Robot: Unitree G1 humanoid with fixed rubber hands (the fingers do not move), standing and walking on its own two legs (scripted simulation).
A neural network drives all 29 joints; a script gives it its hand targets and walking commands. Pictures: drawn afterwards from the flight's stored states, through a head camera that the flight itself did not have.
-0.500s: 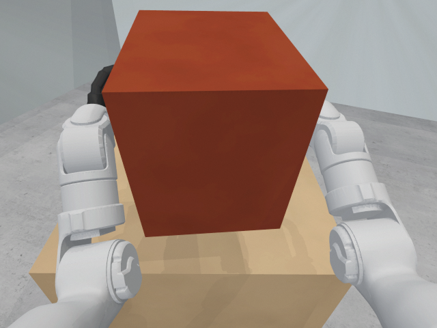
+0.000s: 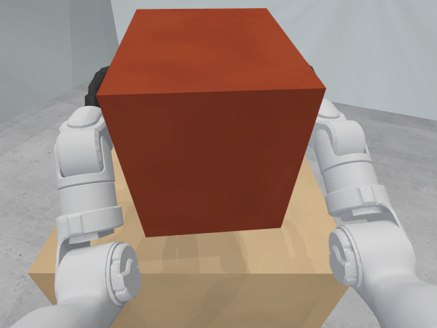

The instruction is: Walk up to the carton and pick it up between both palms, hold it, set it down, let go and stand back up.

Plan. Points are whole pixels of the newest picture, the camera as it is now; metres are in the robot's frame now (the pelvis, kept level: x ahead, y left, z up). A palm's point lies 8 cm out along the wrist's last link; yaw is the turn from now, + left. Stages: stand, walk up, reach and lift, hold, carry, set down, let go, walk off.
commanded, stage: hold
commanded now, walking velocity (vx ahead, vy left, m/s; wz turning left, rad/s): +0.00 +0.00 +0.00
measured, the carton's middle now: (208, 118) +0.41 +0.00 +0.23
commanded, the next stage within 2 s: none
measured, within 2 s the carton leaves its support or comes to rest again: neither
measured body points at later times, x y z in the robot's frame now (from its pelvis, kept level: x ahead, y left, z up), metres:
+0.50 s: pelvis +0.00 +0.00 +0.00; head -0.08 +0.02 +0.44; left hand +0.38 +0.17 +0.27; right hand +0.38 -0.17 +0.28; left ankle -0.01 +0.11 -0.75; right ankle +0.04 -0.11 -0.75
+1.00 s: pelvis +0.00 +0.00 +0.00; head -0.08 +0.01 +0.44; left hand +0.38 +0.17 +0.27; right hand +0.38 -0.18 +0.28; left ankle -0.01 +0.11 -0.75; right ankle +0.04 -0.11 -0.75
